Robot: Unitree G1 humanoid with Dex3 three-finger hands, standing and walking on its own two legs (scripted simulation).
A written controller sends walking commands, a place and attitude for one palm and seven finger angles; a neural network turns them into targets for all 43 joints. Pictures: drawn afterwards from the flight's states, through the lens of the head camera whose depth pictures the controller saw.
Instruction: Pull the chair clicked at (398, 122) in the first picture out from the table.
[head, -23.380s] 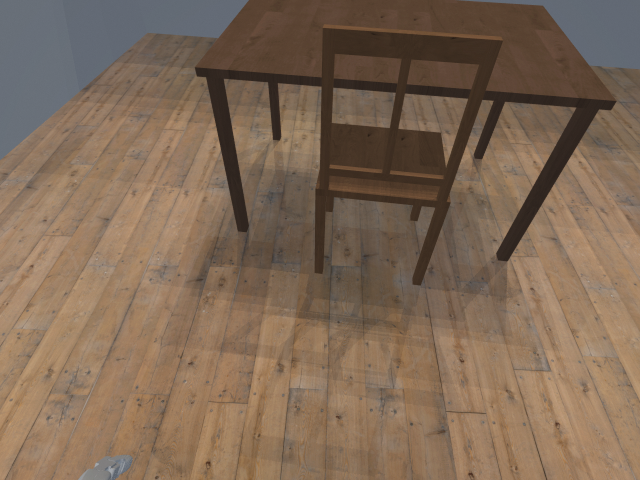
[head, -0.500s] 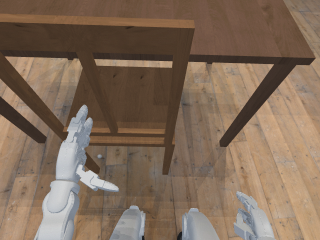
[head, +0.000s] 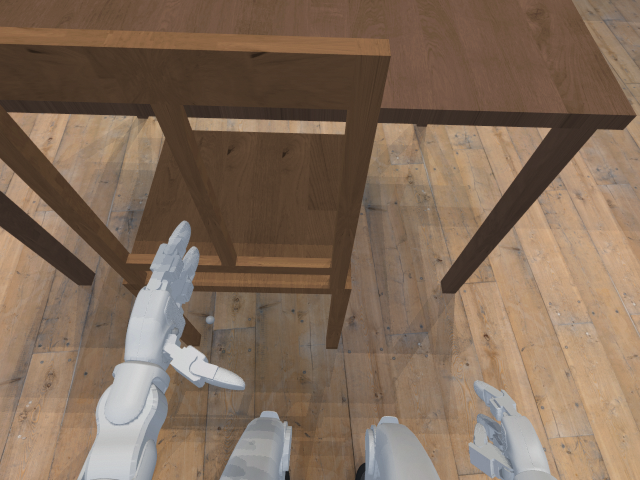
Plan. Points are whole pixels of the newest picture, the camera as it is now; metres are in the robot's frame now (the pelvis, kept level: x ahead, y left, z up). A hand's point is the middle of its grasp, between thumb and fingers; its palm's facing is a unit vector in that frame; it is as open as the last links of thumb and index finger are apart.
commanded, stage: aim the fingers beside a spindle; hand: left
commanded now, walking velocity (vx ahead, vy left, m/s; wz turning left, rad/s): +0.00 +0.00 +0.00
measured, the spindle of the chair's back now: (206, 202) +0.45 +0.17 +0.04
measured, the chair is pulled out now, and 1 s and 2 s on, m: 0.00 0.00 0.00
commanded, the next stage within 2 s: push the fingers through the gap in 1.52 s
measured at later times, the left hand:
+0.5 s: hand (208, 309) +0.30 +0.14 +0.04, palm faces -0.02 -1.00 -0.06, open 16.9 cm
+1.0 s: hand (201, 325) +0.29 +0.16 +0.00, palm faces +0.00 -1.00 -0.03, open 16.9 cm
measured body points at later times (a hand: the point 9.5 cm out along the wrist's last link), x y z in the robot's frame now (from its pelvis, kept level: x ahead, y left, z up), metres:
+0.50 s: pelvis +0.00 +0.00 +0.00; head +0.11 +0.01 +0.44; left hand +0.30 +0.20 +0.05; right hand +0.17 -0.24 -0.10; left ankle +0.01 +0.11 -0.62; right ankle +0.02 -0.12 -0.62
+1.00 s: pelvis -0.01 +0.00 +0.00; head +0.10 +0.01 +0.43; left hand +0.29 +0.21 +0.01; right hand +0.18 -0.24 -0.10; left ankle +0.01 +0.11 -0.62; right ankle +0.02 -0.12 -0.62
